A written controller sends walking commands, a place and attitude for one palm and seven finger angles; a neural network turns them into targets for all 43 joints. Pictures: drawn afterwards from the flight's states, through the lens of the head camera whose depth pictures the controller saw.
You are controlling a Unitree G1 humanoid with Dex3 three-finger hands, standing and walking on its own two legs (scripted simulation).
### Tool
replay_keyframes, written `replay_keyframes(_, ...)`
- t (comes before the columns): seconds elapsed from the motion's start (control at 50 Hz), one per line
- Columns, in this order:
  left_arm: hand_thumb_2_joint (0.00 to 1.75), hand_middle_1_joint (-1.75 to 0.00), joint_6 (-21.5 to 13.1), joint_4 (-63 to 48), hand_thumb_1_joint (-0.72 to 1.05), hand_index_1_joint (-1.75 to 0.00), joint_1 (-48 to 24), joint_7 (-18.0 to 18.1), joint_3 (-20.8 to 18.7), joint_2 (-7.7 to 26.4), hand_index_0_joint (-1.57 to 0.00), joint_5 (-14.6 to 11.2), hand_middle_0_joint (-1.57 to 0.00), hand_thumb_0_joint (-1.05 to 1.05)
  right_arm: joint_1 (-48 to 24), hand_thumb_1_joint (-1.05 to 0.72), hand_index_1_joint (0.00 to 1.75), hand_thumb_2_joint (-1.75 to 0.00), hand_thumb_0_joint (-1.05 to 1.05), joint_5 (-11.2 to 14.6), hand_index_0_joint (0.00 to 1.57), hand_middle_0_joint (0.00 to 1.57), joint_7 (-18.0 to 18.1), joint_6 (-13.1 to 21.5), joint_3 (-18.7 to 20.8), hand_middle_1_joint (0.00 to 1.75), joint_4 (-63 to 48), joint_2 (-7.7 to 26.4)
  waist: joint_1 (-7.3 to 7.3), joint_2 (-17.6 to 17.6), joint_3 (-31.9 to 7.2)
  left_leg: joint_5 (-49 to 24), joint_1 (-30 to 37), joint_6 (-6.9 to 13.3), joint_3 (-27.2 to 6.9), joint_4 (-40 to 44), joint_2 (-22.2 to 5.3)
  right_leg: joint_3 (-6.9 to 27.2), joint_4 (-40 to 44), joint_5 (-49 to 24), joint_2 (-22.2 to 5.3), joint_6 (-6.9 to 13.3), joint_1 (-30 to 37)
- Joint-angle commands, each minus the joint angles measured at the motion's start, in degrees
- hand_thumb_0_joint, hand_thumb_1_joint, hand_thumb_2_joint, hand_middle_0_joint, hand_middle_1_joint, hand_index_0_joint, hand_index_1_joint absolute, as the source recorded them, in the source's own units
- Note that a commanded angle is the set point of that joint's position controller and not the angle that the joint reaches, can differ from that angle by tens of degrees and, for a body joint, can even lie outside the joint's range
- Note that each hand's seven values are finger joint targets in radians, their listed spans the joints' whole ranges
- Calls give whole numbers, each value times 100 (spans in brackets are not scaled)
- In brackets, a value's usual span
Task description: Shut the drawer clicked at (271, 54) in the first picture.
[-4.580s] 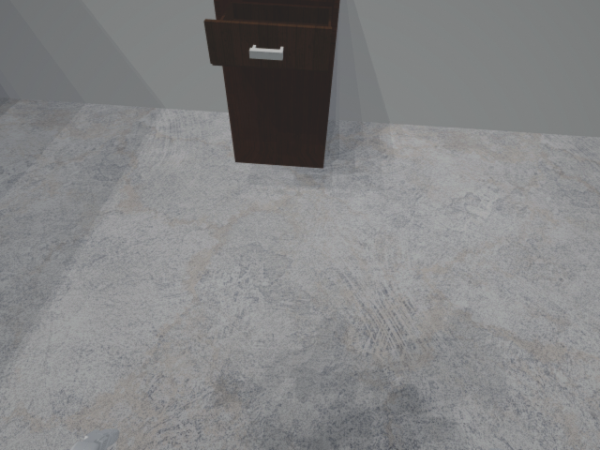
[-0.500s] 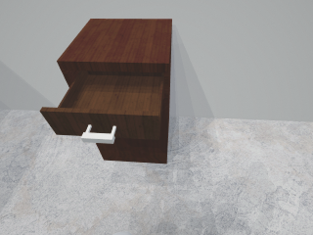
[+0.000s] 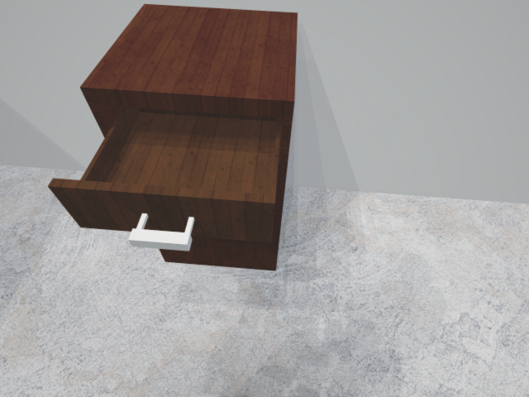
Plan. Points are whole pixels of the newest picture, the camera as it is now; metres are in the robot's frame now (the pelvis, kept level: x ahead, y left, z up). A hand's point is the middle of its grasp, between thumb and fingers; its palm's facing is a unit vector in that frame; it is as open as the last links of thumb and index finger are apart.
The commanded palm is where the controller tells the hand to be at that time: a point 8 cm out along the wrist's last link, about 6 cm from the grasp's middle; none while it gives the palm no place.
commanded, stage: come to a stop and stand still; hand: left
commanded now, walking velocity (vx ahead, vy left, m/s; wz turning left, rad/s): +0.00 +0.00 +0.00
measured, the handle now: (164, 230) +0.40 +0.23 -0.06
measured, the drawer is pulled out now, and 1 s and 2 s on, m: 0.24 0.24 0.24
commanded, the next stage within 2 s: look again from close up in 0.58 s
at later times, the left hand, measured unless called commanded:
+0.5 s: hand out of the picture -0.01 +0.12 -0.17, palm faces +0.08 -0.97 -0.21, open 7.2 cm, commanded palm none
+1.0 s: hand out of the picture -0.03 +0.16 -0.17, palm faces +0.08 -0.98 -0.19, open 7.4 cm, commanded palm none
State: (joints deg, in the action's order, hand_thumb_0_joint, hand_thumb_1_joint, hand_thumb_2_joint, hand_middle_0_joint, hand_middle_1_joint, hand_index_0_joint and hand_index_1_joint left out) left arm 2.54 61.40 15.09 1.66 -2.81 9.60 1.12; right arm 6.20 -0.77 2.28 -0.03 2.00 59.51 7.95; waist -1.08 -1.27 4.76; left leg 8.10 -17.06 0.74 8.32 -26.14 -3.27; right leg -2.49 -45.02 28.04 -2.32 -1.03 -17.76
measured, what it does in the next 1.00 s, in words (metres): steps on the spot: right foot, then left foot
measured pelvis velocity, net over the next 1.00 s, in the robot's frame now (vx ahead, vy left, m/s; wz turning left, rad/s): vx -0.03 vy -0.01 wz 0.03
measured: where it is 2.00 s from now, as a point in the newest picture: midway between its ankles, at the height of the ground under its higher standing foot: outside the picture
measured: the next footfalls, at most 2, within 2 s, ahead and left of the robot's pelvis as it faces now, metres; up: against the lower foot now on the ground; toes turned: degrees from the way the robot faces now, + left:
right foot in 0.08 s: +0.03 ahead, -0.12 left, +0.00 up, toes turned -3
left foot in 0.30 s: +0.00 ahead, +0.09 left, +0.00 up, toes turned +5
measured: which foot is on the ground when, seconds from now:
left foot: down 0.00-0.12, up 0.14-0.28, down 0.30-1.00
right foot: up 0.00-0.06, down 0.08-1.00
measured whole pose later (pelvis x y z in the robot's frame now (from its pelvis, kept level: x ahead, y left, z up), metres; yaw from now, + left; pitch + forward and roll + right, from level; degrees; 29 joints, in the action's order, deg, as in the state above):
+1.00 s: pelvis -0.03 -0.01 +0.00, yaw +2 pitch -1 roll +0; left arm -0.5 61.9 17.6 1.8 -0.3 7.9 0.9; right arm 19.0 -1.1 1.4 0.9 -0.8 61.4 8.1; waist -0.2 0.8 0.0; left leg 16.0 -11.7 1.9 3.2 -28.7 0.4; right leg -5.0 -28.0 13.5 -1.4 0.6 -13.3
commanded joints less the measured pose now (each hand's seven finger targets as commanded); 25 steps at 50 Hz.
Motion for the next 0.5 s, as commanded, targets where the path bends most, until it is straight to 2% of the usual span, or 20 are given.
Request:
replay_keyframes(0.0,90,-30,-120,-150,90,-30,833,32,-30,206,-20,-5,-20,0,351,-90,30,-90,0,-20,20,20,-1,-49,271,30,-157,1028,-58,828,-986,-1304,477,685,-1083,553,-1309,-46,1126,-853,-54,24,570)
replay_keyframes(0.02,90,-30,-149,-114,90,-30,955,34,-34,262,-20,17,-20,0,361,-90,30,-90,0,8,20,20,-27,-61,269,30,-169,958,-115,575,-914,-569,161,459,-967,298,-1048,-10,1922,-1489,-78,21,925)
replay_keyframes(0.04,90,-30,-195,-166,90,-30,828,52,-48,545,-20,62,-20,0,433,-90,30,-90,0,50,20,20,-66,-87,239,30,-185,688,-34,-227,-703,423,-176,108,-683,-163,-539,733,2683,-1633,-566,173,864)
replay_keyframes(0.06,90,-30,-217,-259,90,-30,439,45,-45,892,-20,49,-20,0,416,-90,30,-90,0,76,20,20,-133,-136,155,30,-263,396,127,-1020,-390,1286,-248,-173,-366,-443,-78,1369,3156,-1217,-1333,529,271)
replay_keyframes(0.08,90,-30,-240,-367,90,-30,185,38,-74,986,-20,21,-20,0,226,-90,30,-90,0,21,20,20,-150,-214,148,30,-282,465,22,-1397,-162,1583,-73,-187,-497,-941,-20,1568,3508,-633,-1472,777,-381)
replay_keyframes(0.1,90,-30,-241,-380,90,-30,1,58,-38,887,-20,30,-20,0,201,-90,30,-90,0,5,20,20,-147,-256,145,30,-229,468,59,-1248,42,1587,4,-154,-652,-1233,-71,1588,3620,-356,-1438,873,-655)
replay_keyframes(0.12,90,-30,-254,-375,90,-30,-153,62,-18,783,-20,18,-20,0,402,-90,30,-90,0,-9,20,20,-138,-246,116,30,-88,436,162,-915,136,1306,19,-123,-735,-1332,-92,1460,3501,-575,-1304,921,-598)
replay_keyframes(0.14,90,-30,-268,-353,90,-30,-228,51,-5,747,-20,3,-20,0,605,-90,30,-90,0,-8,20,20,-139,-222,92,30,55,396,224,-695,81,1137,47,-122,-731,-1335,-74,1189,3312,-980,-1144,914,-383)
replay_keyframes(0.16,90,-30,-281,-347,90,-30,-236,42,3,739,-20,-16,-20,0,755,-90,30,-90,0,-1,20,20,-134,-206,74,30,131,379,236,-594,33,1074,86,-139,-718,-1263,-61,1018,3185,-1197,-1041,885,-228)
replay_keyframes(0.2,90,-30,-297,-281,90,-30,-154,35,21,678,-20,-38,-20,0,890,-90,30,-90,0,3,20,20,-112,-170,32,30,240,376,200,-510,-31,945,240,-167,-710,-894,-78,854,3079,-1367,-930,825,-28)
replay_keyframes(0.24,90,-30,-308,-183,90,-30,-84,32,31,636,-20,-68,-20,0,1096,-90,30,-90,0,-10,20,20,-74,-117,-20,30,351,361,209,-306,-19,465,555,-155,-780,-232,-130,809,2966,-1290,-848,681,-41)
replay_keyframes(0.28,90,-30,-307,-103,90,-30,1,32,46,526,-20,-99,-20,0,1216,-90,30,-90,0,-20,20,20,-35,-57,-72,30,453,425,146,37,31,27,661,-109,-978,310,-290,734,2909,-1149,-562,455,61)
replay_keyframes(0.3,90,-30,-304,-90,90,-30,40,33,47,500,-20,-86,-20,0,1265,-90,30,-90,0,-17,20,20,-20,-45,-83,30,481,470,90,-54,63,59,549,-104,-1037,446,-366,661,2928,-1163,-460,376,257)
replay_keyframes(0.34,90,-30,-300,14,90,-30,64,19,15,602,-20,-118,-20,0,1267,-90,30,-90,0,-27,20,20,-14,1,-98,30,558,468,36,572,-258,-89,504,-135,-962,508,-334,556,2769,-1607,-448,327,729)
replay_keyframes(0.36,90,-30,-297,35,90,-30,63,19,7,626,-20,-121,-20,0,1269,-90,30,-90,0,-20,20,20,-17,-4,-108,30,564,430,19,575,-257,64,386,-160,-939,565,-309,558,2797,-1558,-443,320,872)
replay_keyframes(0.38,90,-30,-301,54,90,-30,78,16,10,643,-20,-120,-20,0,1321,-90,30,-90,0,-22,20,20,-19,-8,-109,30,561,428,25,390,-335,178,350,-175,-906,581,-271,602,2857,-1473,-459,319,983)
replay_keyframes(0.44,90,-30,-296,84,90,-30,95,22,22,592,-20,-105,-20,0,1457,-90,30,-90,0,-25,20,20,-17,-41,-102,30,595,391,67,93,-86,441,416,-178,-840,554,-207,695,3131,-931,-495,320,687)
replay_keyframes(0.48,90,-30,-288,87,90,-30,97,19,18,572,-20,-101,-20,0,1585,-90,30,-90,0,-35,20,20,-19,-54,-106,30,617,356,99,97,8,503,422,-168,-811,528,-185,722,3222,-642,-504,343,518)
